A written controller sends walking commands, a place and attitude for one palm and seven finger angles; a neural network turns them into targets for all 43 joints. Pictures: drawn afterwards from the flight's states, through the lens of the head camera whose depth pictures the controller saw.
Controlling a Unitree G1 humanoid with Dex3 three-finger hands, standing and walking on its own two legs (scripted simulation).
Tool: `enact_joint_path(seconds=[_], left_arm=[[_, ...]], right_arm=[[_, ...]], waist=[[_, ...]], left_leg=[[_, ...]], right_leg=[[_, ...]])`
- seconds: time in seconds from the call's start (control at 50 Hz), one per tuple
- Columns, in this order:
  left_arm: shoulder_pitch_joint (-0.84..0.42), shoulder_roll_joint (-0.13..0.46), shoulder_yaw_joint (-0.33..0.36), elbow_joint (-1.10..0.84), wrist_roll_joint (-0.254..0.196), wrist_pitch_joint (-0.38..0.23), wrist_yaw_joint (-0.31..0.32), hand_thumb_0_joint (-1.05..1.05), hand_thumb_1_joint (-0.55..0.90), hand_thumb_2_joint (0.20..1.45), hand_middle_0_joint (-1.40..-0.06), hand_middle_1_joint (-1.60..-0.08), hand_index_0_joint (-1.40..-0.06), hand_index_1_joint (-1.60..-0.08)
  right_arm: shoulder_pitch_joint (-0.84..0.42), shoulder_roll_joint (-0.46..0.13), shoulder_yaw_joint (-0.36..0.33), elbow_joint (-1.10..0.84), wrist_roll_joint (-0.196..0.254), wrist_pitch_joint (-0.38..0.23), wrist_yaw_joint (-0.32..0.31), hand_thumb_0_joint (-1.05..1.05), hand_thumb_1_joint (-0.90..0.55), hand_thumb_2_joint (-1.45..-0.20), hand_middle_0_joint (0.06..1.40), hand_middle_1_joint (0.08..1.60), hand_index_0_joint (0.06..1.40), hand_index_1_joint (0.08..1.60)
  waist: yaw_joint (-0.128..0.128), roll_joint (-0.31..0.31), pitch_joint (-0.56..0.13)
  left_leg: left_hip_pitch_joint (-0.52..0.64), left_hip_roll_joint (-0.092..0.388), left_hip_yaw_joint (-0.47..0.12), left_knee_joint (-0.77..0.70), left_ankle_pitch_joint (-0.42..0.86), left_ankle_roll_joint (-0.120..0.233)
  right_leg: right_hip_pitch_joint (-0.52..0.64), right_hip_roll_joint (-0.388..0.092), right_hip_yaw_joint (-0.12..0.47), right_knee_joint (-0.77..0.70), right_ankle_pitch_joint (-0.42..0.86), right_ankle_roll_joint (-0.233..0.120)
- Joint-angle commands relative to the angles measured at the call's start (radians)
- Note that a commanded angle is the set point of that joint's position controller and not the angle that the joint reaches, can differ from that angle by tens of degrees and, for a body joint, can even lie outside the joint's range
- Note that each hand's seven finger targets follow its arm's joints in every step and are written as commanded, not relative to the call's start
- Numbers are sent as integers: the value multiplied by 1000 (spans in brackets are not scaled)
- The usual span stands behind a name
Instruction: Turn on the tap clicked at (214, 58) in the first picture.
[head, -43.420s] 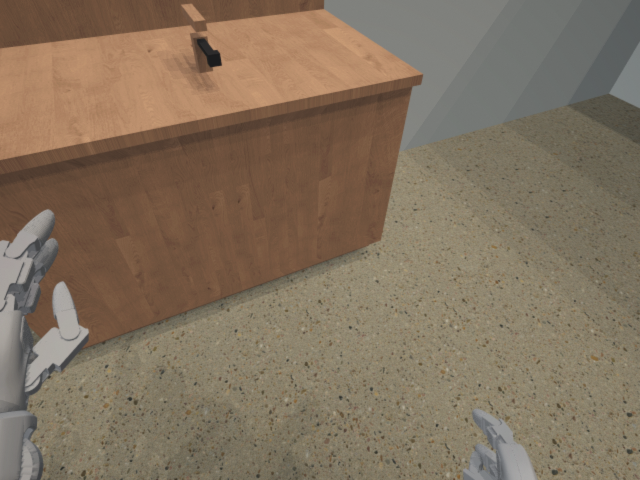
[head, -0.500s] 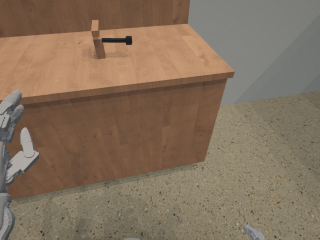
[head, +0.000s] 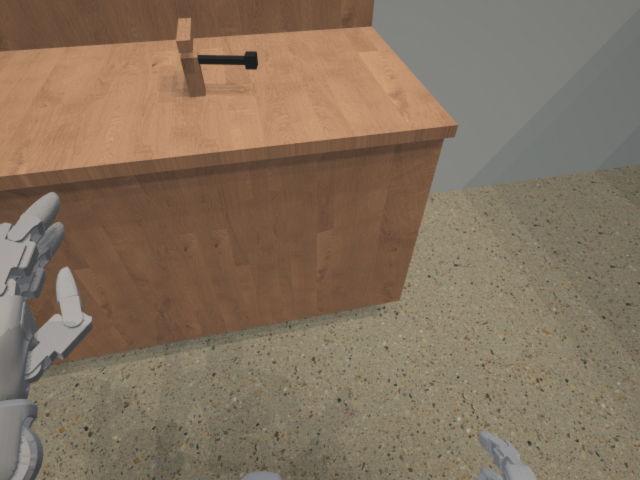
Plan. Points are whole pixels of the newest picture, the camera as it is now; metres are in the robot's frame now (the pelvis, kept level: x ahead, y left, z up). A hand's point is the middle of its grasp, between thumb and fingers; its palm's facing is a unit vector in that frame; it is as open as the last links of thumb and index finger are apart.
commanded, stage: stop stepping back and stand still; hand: left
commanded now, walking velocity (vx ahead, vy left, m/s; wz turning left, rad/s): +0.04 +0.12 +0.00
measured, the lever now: (251, 60) +0.91 +0.21 +0.12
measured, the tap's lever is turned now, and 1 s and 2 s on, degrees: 77 77 77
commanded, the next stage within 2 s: stand and check the lever's angle in 0.70 s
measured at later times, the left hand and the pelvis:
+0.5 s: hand (68, 297) +0.23 +0.25 +0.18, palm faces +0.43 -0.83 -0.35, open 7.4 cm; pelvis +0.03 +0.01 +0.02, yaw +1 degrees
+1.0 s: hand (78, 284) +0.25 +0.25 +0.18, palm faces +0.40 -0.85 -0.35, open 7.4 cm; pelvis +0.04 +0.01 +0.02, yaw +0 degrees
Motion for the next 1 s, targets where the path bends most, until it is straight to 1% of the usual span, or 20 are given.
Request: enact_joint_path(seconds=[0.0,0.04,0.06,0.08,0.1,0.12,0.16,0.18,0.2,0.22,0.24,0.26,0.3,0.36,0.44,0.48,0.62,0.78,0.84,0.98], left_arm=[[-81,235,174,-275,-7,-66,40,0,900,900,-200,-300,-200,-300],[-59,219,164,-300,-9,-70,61,0,900,900,-200,-300,-200,-300],[-25,193,154,-278,-16,-70,67,0,900,900,-200,-300,-200,-300],[-43,195,159,-304,-13,-80,74,0,900,900,-200,-300,-200,-300],[-41,213,181,-287,-6,-79,82,0,900,900,-200,-300,-200,-300],[-28,196,160,-231,-2,-75,74,0,900,900,-200,-300,-200,-300],[-11,194,164,-186,5,-73,64,0,900,900,-200,-300,-200,-300],[-7,172,143,-174,6,-79,58,0,900,900,-200,-300,-200,-300],[16,171,139,-140,1,-80,50,0,900,900,-200,-300,-200,-300],[0,166,125,-162,-7,-78,46,0,900,900,-200,-300,-200,-300],[-12,176,132,-179,-13,-77,49,0,900,900,-200,-300,-200,-300],[-20,171,125,-188,-14,-72,51,0,900,900,-200,-300,-200,-300],[-44,188,133,-217,-12,-82,58,0,900,900,-200,-300,-200,-300],[-54,184,128,-215,-3,-83,63,0,900,900,-200,-300,-200,-300],[-72,160,108,-178,-4,-81,63,0,900,900,-200,-300,-200,-300],[-72,150,95,-176,-4,-79,59,0,900,900,-200,-300,-200,-300],[-41,161,107,-197,-9,-79,58,0,900,900,-200,-300,-200,-300],[-27,161,109,-175,-14,-74,55,0,900,900,-200,-300,-200,-300],[-32,163,109,-194,-13,-77,58,0,900,900,-200,-300,-200,-300],[-22,161,105,-167,-13,-74,60,0,900,900,-200,-300,-200,-300]], right_arm=[[-127,-82,-43,-173,3,-45,-13,0,-900,-900,200,300,200,300],[-138,-88,-41,-188,-5,-52,-32,0,-900,-900,200,300,200,300],[-143,-106,-47,-202,-7,-62,-45,0,-900,-900,200,300,200,300],[-147,-130,-48,-218,-10,-69,-45,0,-900,-900,200,300,200,300],[-133,-133,-50,-224,-2,-74,-45,0,-900,-900,200,300,200,300],[-127,-110,-45,-204,0,-81,-40,0,-900,-900,200,300,200,300],[-133,-107,-39,-202,4,-86,-31,0,-900,-900,200,300,200,300],[-133,-105,-41,-198,4,-86,-26,0,-900,-900,200,300,200,300],[-126,-102,-47,-201,3,-84,-18,0,-900,-900,200,300,200,300],[-114,-104,-55,-205,5,-80,-11,0,-900,-900,200,300,200,300],[-120,-105,-55,-206,4,-76,-11,0,-900,-900,200,300,200,300],[-134,-106,-48,-207,5,-72,-9,0,-900,-900,200,300,200,300],[-136,-106,-40,-205,-4,-66,-15,0,-900,-900,200,300,200,300],[-165,-106,-36,-219,-8,-63,-29,0,-900,-900,200,300,200,300],[-161,-112,-40,-224,-6,-60,-27,0,-900,-900,200,300,200,300],[-163,-111,-38,-227,-6,-60,-25,0,-900,-900,200,300,200,300],[-168,-110,-37,-239,-9,-49,-22,0,-900,-900,200,300,200,300],[-168,-109,-37,-243,-7,-32,-27,0,-900,-900,200,300,200,300],[-168,-115,-43,-245,-8,-33,-28,0,-900,-900,200,300,200,300],[-170,-115,-42,-240,-7,-31,-32,0,-900,-900,200,300,200,300]], waist=[[-34,-126,-55],[-30,-38,-86],[-30,85,-74],[-11,226,-66],[-3,210,-111],[-14,196,-74],[7,107,-47],[6,-12,-47],[-6,-148,-63],[-14,-222,-64],[-11,-219,-50],[-15,-135,-44],[-17,-57,-78],[-5,75,-81],[3,-14,-111],[2,21,-109],[6,19,-147],[3,-9,-136],[4,15,-154],[4,-5,-117]], left_leg=[[166,59,6,-187,45,14],[312,0,82,-464,42,21],[305,42,-9,-604,-21,45],[283,149,-194,-689,-34,92],[235,203,-266,-724,25,119],[182,193,-285,-740,15,116],[133,134,-163,-622,147,80],[106,76,-76,-514,176,47],[83,9,-1,-416,104,12],[89,-20,23,-344,58,-7],[99,-14,21,-319,85,-10],[123,-1,11,-370,126,-8],[230,18,-7,-534,186,-1],[275,69,-67,-624,250,26],[260,61,-54,-613,309,15],[267,56,-42,-622,311,8],[300,60,-34,-631,422,-4],[292,49,-18,-625,386,-8],[306,47,-11,-621,408,-8],[275,43,-14,-640,322,-9]], right_leg=[[-162,-302,302,-315,-321,-126],[-139,-220,210,-218,-352,-81],[-113,-149,154,-93,-323,-43],[-123,-43,80,27,-252,7],[-57,16,38,125,-223,37],[-39,-2,71,104,-228,40],[83,-20,85,-128,-61,38],[147,-54,135,-223,55,23],[154,-139,261,-279,26,-13],[118,-219,348,-340,-86,-55],[95,-257,384,-365,-90,-87],[96,-260,364,-336,-8,-96],[86,-184,240,-259,3,-43],[80,-76,144,-190,50,14],[167,-65,136,-213,147,23],[170,-69,140,-217,155,18],[202,-63,119,-208,235,21],[204,-76,140,-245,237,16],[213,-76,137,-241,256,16],[193,-78,144,-269,180,17]])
